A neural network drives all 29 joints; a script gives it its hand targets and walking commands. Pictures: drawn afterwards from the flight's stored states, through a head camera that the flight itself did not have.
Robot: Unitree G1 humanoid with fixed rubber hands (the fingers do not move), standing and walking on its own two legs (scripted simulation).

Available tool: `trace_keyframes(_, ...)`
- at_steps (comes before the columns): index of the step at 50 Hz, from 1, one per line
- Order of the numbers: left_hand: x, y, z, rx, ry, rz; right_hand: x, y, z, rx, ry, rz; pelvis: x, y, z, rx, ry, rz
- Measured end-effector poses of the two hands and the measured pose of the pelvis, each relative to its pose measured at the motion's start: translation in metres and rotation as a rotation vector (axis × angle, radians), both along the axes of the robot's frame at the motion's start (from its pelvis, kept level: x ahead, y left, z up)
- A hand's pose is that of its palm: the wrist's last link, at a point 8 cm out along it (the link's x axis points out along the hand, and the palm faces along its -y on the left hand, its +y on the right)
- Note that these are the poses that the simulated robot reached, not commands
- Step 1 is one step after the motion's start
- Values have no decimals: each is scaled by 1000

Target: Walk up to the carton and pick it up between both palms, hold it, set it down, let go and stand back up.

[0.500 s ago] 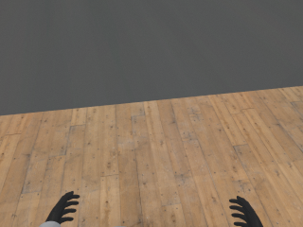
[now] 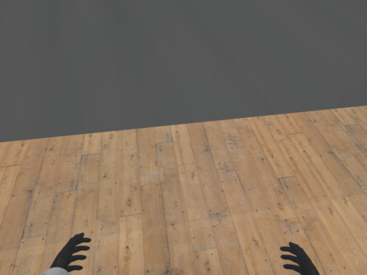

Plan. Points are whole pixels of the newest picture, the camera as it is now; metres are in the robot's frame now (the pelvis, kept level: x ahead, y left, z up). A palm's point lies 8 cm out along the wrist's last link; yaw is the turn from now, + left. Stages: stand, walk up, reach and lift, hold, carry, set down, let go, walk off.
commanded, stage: stand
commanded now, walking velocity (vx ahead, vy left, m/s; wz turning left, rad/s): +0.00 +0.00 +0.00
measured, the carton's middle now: out of the picture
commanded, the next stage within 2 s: walk up in 1.76 s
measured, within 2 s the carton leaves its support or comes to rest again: neither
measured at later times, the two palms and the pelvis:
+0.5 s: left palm out of the picture +0.11 +0.29 -0.09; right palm out of the picture +0.11 -0.28 -0.09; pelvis +0.00 +0.00 +0.01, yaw +0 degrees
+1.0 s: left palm out of the picture +0.08 +0.29 -0.10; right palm out of the picture +0.08 -0.28 -0.09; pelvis +0.00 +0.01 +0.02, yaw +0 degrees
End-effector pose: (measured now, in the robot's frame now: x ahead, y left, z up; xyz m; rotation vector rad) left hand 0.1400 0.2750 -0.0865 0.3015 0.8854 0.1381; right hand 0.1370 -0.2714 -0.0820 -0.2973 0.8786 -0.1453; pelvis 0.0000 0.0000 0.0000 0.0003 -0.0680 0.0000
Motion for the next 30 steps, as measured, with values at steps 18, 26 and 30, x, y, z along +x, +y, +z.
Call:
trace_keyframes(18, -19, 15, -2, 27, 97, 34, -12, -2, -5, 1, 81, -30, 3, 4, 9, 1, -2, 0)
trace_keyframes(26, -28, 16, -4, 27, 140, 47, -25, -5, -8, -3, 135, -56, 3, 4, 13, 1, -1, 1)
trace_keyframes(30, -33, 17, -6, 29, 163, 53, -32, -7, -9, -6, 156, -70, 3, 4, 14, 2, -1, -1)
